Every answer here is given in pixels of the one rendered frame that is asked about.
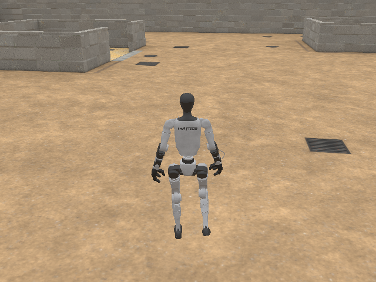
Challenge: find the robot head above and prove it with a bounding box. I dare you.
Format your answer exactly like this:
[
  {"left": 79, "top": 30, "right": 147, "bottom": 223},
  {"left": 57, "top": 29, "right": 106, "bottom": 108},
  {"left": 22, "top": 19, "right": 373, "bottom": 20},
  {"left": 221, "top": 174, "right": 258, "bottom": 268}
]
[{"left": 177, "top": 93, "right": 197, "bottom": 121}]

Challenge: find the left robot upper arm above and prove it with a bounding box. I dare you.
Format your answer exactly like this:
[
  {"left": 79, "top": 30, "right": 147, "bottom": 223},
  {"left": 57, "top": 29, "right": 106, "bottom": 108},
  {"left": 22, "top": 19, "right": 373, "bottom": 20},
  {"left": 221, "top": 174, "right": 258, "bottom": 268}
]
[{"left": 159, "top": 119, "right": 175, "bottom": 152}]

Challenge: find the robot left forearm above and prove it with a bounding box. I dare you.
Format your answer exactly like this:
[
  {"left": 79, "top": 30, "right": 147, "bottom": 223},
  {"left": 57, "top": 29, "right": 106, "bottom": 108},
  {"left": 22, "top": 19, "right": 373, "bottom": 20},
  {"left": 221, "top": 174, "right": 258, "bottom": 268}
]
[{"left": 153, "top": 143, "right": 165, "bottom": 170}]

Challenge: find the right robot hand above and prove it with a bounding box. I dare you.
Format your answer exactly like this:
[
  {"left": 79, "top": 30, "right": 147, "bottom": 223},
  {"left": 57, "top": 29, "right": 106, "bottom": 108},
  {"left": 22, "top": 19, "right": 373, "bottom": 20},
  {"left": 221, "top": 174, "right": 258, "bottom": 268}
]
[{"left": 209, "top": 163, "right": 223, "bottom": 176}]

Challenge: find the robot right forearm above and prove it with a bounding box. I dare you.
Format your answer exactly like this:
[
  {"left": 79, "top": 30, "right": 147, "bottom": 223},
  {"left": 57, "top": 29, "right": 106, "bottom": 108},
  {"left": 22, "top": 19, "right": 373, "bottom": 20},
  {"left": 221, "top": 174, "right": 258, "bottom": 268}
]
[{"left": 210, "top": 141, "right": 221, "bottom": 165}]

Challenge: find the right robot upper arm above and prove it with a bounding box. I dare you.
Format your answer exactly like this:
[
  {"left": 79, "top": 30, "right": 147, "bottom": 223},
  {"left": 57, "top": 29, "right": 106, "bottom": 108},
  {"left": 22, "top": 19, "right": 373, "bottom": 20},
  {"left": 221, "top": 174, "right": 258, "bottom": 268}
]
[{"left": 200, "top": 118, "right": 216, "bottom": 150}]

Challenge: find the left robot hand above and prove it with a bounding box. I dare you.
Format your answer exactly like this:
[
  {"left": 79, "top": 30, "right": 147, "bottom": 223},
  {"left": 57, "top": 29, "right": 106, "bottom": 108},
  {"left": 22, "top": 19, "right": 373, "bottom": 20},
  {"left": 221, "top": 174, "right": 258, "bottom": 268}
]
[{"left": 151, "top": 168, "right": 165, "bottom": 183}]

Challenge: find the robot left thigh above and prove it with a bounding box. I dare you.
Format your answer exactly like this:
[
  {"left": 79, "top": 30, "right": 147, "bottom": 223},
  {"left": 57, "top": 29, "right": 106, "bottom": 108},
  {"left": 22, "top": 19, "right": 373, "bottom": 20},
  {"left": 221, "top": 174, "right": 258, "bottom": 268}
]
[{"left": 168, "top": 163, "right": 182, "bottom": 204}]

